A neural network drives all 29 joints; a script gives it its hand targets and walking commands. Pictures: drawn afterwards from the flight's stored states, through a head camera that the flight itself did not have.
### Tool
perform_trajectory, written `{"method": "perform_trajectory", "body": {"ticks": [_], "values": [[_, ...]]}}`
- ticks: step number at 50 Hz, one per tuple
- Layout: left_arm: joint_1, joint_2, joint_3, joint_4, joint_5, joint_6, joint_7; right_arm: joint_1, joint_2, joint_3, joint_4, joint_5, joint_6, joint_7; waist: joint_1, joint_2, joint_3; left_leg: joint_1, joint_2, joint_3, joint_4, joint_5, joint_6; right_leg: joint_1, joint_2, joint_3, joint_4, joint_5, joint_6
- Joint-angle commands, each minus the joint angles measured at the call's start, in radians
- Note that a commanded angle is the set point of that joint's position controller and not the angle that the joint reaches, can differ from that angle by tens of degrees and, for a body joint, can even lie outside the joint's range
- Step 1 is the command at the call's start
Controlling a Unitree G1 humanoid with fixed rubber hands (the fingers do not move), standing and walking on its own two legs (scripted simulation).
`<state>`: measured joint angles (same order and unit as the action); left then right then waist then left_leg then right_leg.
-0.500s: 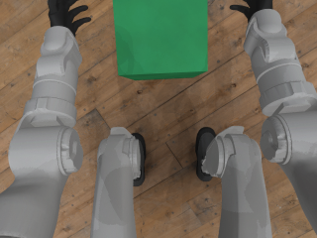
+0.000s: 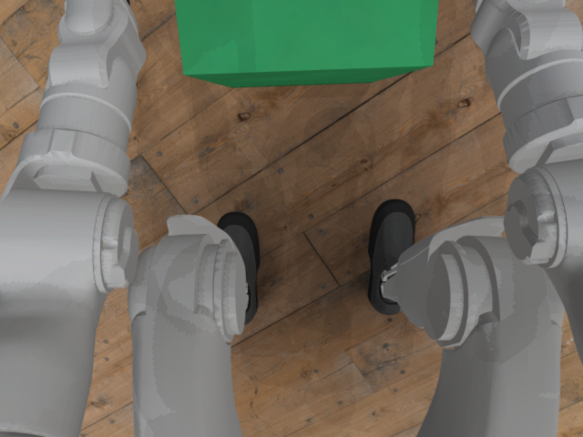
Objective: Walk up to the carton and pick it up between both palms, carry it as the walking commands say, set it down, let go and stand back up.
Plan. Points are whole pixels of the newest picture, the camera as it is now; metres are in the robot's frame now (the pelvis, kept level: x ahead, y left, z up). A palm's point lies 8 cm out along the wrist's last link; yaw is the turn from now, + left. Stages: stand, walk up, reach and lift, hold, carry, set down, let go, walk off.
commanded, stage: reach and lift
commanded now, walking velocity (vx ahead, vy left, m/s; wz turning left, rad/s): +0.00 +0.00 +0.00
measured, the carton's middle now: out of the picture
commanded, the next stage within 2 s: none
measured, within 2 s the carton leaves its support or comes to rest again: leaves its support in 1.50 s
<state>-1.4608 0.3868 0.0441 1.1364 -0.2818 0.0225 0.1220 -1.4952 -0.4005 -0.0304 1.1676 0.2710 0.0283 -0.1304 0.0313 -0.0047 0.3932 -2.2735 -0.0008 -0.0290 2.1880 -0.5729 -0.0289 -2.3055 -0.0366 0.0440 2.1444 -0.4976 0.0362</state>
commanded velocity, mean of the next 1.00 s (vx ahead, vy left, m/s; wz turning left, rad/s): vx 0.00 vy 0.00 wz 0.00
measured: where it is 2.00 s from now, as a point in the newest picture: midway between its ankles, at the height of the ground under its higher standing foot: (314, 280)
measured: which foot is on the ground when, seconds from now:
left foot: down 0.00-1.00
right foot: down 0.00-1.00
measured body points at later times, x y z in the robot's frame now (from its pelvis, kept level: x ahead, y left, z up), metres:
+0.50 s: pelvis +0.00 +0.00 +0.01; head +0.37 +0.00 +0.25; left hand +0.55 +0.19 -0.18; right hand +0.57 -0.16 -0.18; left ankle +0.11 +0.13 -0.34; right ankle +0.13 -0.14 -0.34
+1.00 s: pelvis +0.00 +0.00 +0.01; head +0.38 +0.00 +0.24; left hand +0.56 +0.17 -0.18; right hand +0.57 -0.14 -0.18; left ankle +0.11 +0.13 -0.34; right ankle +0.13 -0.14 -0.34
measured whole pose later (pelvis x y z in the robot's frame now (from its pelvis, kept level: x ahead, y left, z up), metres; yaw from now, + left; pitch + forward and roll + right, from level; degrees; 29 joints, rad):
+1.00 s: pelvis +0.00 +0.00 +0.01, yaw +0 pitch +37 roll +0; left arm -1.54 0.31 0.04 1.21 -0.25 0.01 0.15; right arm -1.56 -0.33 0.00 1.23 0.25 0.01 -0.17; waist 0.03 0.00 0.41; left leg -2.24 0.00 -0.03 2.16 -0.57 -0.03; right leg -2.27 -0.03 0.05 2.12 -0.49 0.04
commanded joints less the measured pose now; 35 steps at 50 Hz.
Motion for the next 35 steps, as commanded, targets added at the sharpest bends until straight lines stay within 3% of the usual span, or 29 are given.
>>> {"method": "perform_trajectory", "body": {"ticks": [1,14,35], "values": [[-0.282,0.138,-0.005,-0.128,-0.019,-0.018,0.011,-0.284,-0.153,0.003,-0.125,0.017,-0.022,-0.007,0.003,0.009,-1.434,0.669,-0.019,0.062,-0.195,0.358,-0.026,0.763,0.051,-0.086,-0.078,0.294,-0.002],[-0.230,0.093,0.015,-0.040,-0.002,-0.015,-0.005,-0.236,-0.093,0.005,-0.050,0.008,-0.022,0.008,0.015,-0.017,-1.211,0.520,-0.025,0.060,-0.216,0.297,-0.016,0.649,0.056,-0.080,-0.100,0.248,0.000],[-0.318,0.027,0.012,-0.055,0.030,-0.025,0.015,-0.314,-0.005,0.015,-0.071,-0.025,-0.028,-0.025,0.019,-0.016,-1.274,0.558,-0.052,0.078,-0.229,0.296,-0.024,0.735,0.088,-0.080,-0.124,0.260,0.003]]}}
